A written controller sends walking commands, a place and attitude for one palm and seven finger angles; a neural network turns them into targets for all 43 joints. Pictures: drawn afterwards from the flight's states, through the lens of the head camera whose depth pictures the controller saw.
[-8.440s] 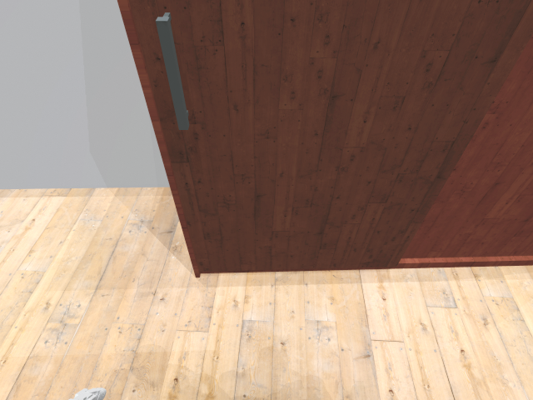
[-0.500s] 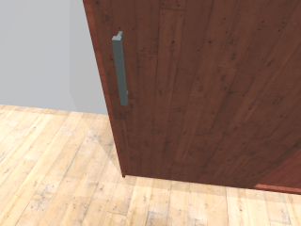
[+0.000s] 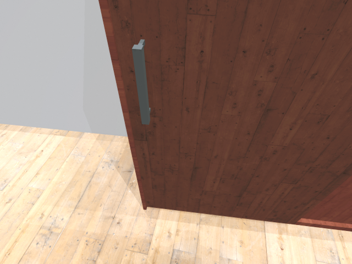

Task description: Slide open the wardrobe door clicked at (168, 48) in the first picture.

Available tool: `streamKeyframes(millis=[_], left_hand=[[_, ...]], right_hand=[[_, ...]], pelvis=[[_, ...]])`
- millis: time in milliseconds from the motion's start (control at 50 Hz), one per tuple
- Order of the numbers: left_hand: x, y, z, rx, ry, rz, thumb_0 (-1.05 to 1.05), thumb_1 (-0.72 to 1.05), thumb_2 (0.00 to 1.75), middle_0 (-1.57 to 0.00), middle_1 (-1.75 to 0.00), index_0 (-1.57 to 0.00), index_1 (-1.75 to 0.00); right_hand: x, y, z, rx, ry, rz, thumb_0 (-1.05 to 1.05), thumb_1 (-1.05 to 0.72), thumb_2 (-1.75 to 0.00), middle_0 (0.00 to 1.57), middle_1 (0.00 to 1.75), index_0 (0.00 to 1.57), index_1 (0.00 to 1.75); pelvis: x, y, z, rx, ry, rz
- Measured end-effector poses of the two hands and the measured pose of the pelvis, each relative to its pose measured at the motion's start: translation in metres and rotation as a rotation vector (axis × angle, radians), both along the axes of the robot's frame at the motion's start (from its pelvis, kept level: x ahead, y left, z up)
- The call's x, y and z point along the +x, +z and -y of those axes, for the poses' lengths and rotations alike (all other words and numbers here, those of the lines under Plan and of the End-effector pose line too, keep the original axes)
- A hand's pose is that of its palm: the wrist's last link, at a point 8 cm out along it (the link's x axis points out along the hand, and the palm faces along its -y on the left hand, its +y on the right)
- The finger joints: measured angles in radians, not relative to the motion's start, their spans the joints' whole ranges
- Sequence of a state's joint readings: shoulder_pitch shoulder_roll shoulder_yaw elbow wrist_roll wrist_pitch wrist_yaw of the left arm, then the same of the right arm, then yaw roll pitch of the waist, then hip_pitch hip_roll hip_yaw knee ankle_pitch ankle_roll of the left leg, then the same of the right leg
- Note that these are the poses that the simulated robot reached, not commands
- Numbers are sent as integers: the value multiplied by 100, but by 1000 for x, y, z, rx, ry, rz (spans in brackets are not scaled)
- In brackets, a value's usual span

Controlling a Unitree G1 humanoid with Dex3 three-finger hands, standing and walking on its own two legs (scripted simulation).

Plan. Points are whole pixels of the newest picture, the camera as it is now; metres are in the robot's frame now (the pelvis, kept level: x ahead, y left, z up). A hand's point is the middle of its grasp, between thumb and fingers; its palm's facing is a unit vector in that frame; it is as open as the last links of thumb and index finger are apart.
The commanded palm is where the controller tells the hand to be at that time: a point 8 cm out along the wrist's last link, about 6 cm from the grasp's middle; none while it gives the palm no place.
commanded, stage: look again from close up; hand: left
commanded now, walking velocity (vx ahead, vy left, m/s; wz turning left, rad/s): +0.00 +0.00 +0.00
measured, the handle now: (144, 85) +0.53 +0.13 +0.13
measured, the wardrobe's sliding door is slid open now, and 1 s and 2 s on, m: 0.00 0.00 0.00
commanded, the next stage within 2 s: shuffle to correct the standing spot in 0.62 s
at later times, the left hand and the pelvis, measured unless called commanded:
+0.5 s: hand out of the picture +0.05 +0.23 -0.16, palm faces -0.04 -0.95 -0.31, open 7.4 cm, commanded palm none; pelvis +0.00 +0.00 +0.00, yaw +0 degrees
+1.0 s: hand out of the picture +0.04 +0.20 -0.18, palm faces -0.03 -0.98 -0.22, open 7.4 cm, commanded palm none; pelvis +0.03 +0.00 -0.01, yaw -2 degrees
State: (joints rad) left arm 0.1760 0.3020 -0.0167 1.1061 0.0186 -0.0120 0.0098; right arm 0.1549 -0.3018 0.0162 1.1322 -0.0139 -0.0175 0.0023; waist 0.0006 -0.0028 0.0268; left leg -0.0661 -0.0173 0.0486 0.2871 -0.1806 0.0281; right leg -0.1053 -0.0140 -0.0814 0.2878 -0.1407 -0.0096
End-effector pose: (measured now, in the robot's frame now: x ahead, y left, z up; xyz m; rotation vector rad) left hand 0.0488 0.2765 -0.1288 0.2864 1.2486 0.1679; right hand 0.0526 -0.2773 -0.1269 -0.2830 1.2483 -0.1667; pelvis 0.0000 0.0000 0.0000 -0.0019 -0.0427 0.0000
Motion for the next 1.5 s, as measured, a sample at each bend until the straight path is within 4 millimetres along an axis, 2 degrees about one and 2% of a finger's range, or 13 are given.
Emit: streamKeyframes(millis=[440,800,940,1060,1160,1240,1320,1420,1500], left_hand=[[-6,0,-3,7,2,-16,0,90,90,-21,-30,-20,-30],[9,2,-2,15,-2,-2,0,90,90,-21,-30,-20,-30],[1,-13,19,-41,7,-63,0,90,90,-20,-30,-20,-30],[-17,-32,38,-126,62,-139,0,90,90,-20,-30,-20,-30],[-24,-41,46,-162,83,-232,0,90,90,-21,-30,-20,-30],[-13,-37,45,-159,90,-235,0,90,90,-21,-30,-20,-30],[4,-31,40,-137,78,-199,0,90,90,-21,-30,-20,-30],[22,-31,32,-107,52,-142,0,91,90,-20,-30,-20,-30],[32,-29,30,-85,26,-69,0,91,90,-20,-30,-20,-30]], right_hand=[[-7,0,6,-9,2,-22,1,-90,-90,20,30,21,30],[9,1,8,-15,12,-5,1,-90,-90,20,30,21,30],[-3,-12,-14,36,-23,-44,1,-91,-90,20,30,20,30],[-25,-23,-47,74,-65,-147,1,-91,-90,20,30,20,30],[-39,-23,-77,86,-122,-206,1,-91,-90,20,30,20,30],[-47,-22,-93,102,-158,-253,1,-91,-90,20,30,21,30],[-47,-20,-99,110,-187,-255,1,-91,-90,20,30,21,30],[-42,-24,-95,109,-199,-216,1,-90,-90,20,30,21,30],[-34,-26,-84,108,-176,-161,1,-91,-90,20,30,21,30]], pelvis=[[-4,0,2,1,3,-6],[4,0,4,0,-1,-14],[20,-5,2,-7,-32,-21],[42,-12,-7,-34,-26,-29],[58,-14,-18,-16,-27,-19],[63,-10,-22,-13,-23,-18],[60,-7,-24,-19,-25,-36],[53,-10,-21,-19,-28,-52],[42,-12,-18,-18,-24,-55]])
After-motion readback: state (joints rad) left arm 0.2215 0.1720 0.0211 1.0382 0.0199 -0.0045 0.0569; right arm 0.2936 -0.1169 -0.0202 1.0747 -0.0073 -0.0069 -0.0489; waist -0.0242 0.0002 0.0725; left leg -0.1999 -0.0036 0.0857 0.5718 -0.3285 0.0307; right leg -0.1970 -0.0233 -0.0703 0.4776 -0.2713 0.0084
